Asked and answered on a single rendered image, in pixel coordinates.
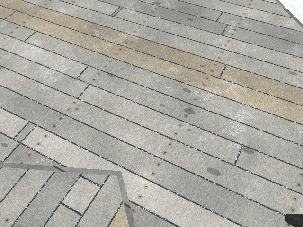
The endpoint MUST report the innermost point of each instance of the right robot hand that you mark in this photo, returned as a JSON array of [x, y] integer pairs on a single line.
[[295, 220]]

